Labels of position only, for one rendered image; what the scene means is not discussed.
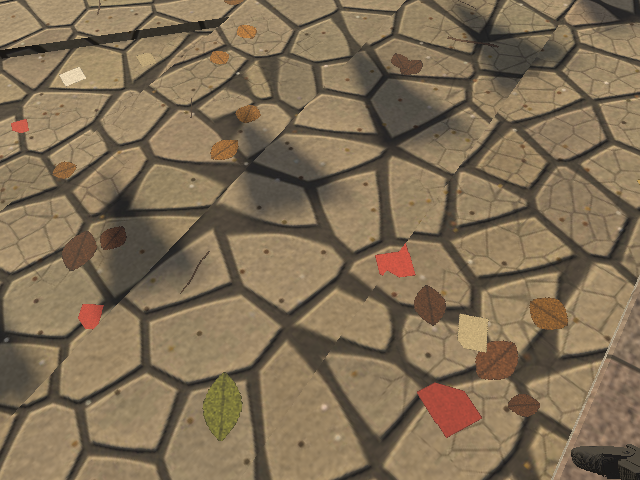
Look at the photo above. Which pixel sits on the robot right hand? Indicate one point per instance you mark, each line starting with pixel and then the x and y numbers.
pixel 614 462

